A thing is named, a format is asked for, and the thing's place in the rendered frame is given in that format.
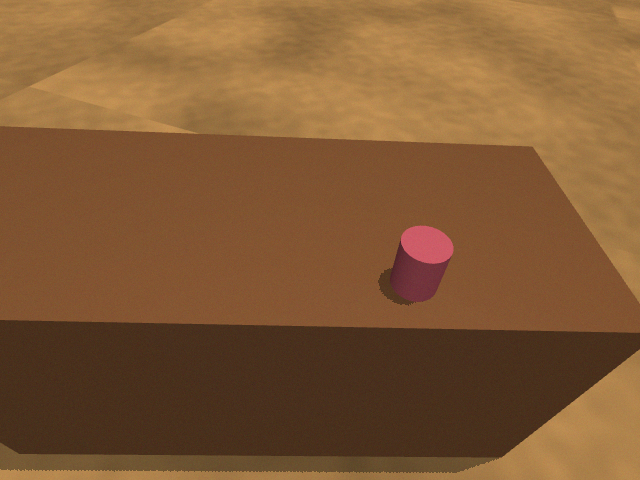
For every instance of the can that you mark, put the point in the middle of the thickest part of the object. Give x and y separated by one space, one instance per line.
421 260

